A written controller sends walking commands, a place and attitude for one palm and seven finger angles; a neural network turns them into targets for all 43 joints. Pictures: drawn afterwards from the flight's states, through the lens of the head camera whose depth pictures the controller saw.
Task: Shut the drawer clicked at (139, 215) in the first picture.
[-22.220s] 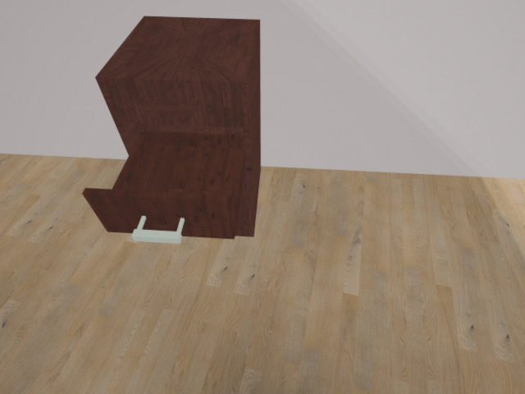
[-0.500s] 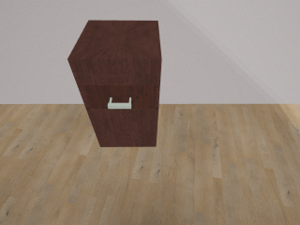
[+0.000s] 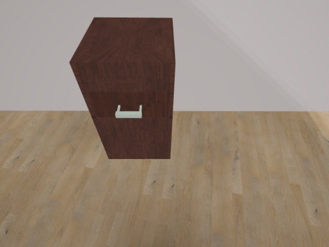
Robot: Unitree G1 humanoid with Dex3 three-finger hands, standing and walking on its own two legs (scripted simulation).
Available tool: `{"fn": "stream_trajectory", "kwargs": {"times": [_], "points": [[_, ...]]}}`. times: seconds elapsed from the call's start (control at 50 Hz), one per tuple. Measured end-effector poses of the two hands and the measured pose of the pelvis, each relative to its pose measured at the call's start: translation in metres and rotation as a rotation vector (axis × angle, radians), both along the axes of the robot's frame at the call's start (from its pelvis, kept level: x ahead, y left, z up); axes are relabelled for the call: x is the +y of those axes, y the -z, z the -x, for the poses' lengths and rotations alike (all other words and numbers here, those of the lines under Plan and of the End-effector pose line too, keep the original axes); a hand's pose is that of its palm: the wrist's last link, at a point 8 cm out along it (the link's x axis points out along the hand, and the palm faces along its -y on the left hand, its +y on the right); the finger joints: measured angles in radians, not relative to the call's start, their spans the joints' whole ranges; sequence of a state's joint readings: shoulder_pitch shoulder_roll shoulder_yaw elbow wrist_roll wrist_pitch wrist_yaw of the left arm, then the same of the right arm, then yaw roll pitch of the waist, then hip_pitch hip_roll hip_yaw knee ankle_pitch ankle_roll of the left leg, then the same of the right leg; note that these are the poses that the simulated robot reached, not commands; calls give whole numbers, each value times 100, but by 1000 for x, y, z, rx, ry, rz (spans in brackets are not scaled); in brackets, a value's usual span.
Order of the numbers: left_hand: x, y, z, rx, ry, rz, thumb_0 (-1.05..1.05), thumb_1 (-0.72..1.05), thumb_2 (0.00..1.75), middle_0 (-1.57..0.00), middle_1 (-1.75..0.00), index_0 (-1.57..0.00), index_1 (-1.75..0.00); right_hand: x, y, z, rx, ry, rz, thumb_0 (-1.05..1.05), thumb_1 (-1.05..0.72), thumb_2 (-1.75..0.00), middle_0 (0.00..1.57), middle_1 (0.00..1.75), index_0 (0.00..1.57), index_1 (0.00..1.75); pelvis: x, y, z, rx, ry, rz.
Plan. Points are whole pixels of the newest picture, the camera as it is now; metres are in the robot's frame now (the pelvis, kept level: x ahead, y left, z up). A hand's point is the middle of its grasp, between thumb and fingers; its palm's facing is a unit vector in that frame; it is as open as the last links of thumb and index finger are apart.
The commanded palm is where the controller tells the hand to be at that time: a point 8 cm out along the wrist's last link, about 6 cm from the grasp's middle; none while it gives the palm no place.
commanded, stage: look to check the result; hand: left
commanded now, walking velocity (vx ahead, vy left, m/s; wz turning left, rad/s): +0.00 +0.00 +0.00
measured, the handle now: (129, 111) +0.74 +0.22 -0.24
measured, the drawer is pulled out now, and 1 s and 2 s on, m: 0.00 0.00 0.00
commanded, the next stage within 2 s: stand and wait in 0.30 s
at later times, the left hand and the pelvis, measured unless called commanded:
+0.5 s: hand out of the picture -0.01 +0.14 -0.18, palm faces +0.07 -0.98 -0.17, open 7.4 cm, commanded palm none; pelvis +0.01 -0.01 +0.00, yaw +0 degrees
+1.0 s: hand out of the picture -0.01 +0.13 -0.18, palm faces +0.08 -0.98 -0.17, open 7.4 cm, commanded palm none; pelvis +0.02 -0.02 +0.00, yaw +0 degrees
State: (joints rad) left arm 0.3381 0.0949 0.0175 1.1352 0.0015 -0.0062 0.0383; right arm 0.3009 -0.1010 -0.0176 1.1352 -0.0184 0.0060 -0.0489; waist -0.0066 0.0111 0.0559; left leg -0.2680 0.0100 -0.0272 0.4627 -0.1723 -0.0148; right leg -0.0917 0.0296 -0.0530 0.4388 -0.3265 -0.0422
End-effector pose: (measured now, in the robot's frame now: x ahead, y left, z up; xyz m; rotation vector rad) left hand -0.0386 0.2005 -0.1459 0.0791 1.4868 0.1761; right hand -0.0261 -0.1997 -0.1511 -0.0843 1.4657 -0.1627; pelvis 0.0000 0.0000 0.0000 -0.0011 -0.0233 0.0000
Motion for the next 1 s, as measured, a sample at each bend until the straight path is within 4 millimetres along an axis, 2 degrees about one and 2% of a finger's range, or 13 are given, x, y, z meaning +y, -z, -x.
{"fn": "stream_trajectory", "kwargs": {"times": [0.24, 0.46, 1.0], "points": [[-9, 1, -11, -16, -2, 4, 0, 91, 89, -19, -30, -20, -30, -12, -1, -14, -15, -8, 18, 1, -92, -89, 20, 30, 20, 29, -6, 0, -8, -4, 1, -4], [-10, 0, -23, -36, 4, -6, 0, 91, 89, -19, -30, -20, -30, -16, 0, -17, -12, -7, 12, 1, -92, -89, 20, 30, 20, 29, -11, 0, -12, -6, 1, -6], [-19, 0, -20, -18, -6, -9, 0, 91, 89, -19, -30, -20, -30, -21, 2, -19, -8, -5, 5, 0, -91, -89, 20, 30, 20, 29, -19, 1, -17, -9, 3, -10]]}}
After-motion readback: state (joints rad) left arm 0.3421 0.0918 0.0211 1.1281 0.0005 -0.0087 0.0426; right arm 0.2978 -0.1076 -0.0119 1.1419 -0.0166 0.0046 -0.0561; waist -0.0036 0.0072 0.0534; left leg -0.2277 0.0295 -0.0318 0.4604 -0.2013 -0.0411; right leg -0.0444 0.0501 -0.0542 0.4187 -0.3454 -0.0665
